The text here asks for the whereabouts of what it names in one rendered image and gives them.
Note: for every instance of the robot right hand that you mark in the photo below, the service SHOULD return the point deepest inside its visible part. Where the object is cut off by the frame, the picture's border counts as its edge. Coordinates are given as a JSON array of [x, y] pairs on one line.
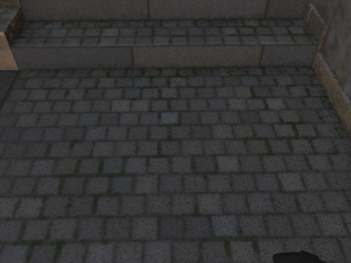
[[296, 257]]

